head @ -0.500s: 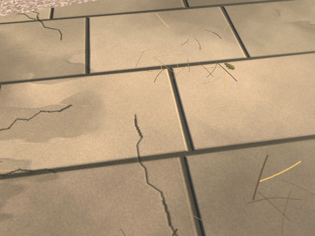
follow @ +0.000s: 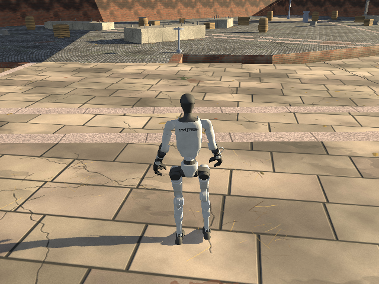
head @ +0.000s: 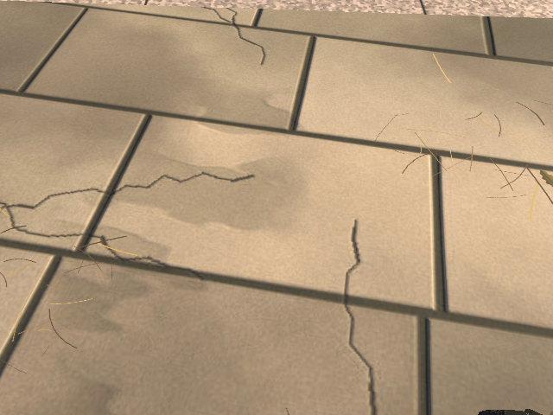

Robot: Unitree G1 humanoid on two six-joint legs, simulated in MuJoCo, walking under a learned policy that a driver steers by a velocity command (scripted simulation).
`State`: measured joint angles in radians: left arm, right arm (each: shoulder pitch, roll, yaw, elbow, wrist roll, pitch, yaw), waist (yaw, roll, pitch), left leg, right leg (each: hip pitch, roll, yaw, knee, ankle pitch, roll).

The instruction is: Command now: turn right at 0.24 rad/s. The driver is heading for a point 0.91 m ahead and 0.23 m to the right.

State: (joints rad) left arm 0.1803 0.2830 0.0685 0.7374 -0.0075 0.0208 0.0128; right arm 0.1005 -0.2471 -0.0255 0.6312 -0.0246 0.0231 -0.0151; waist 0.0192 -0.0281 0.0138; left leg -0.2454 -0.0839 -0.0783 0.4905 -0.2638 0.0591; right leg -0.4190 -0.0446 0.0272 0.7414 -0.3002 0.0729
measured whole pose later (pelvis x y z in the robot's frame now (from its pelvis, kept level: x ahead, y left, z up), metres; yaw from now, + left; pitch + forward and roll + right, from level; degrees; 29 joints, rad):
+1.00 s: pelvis +0.25 -0.21 -0.02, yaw -21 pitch +3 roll -1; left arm 0.13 0.25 0.03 0.60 -0.01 -0.10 -0.03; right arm 0.48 -0.26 -0.02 0.85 0.06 -0.08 -0.01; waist -0.06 0.03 0.05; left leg -0.29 0.08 -0.11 1.24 -0.38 0.04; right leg -0.46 -0.04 -0.06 0.68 -0.27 0.02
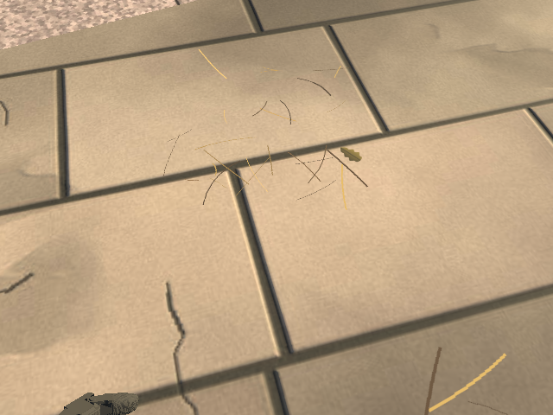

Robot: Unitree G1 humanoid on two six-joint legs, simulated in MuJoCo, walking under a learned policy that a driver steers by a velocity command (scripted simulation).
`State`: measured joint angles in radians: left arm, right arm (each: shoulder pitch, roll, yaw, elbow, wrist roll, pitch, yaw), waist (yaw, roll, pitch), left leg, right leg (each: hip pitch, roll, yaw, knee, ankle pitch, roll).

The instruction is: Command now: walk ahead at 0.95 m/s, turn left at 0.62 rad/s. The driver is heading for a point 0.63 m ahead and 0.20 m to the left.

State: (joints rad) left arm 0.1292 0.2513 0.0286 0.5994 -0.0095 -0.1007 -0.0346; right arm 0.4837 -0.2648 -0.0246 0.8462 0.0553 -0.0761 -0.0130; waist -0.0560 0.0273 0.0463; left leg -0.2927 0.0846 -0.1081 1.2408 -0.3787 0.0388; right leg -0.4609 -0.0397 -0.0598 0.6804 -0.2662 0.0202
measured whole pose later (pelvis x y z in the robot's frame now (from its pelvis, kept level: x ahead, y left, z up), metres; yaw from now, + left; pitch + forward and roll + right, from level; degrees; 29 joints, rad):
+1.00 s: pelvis +0.72 +0.14 +0.01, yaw +40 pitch +0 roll -1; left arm 0.14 0.22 0.02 0.71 0.03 -0.07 -0.03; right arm 0.20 -0.28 -0.05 0.71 0.00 0.03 -0.03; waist 0.00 0.01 0.11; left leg -0.45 -0.01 -0.12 1.12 -0.49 -0.06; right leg -0.41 0.07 -0.03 0.46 -0.04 -0.06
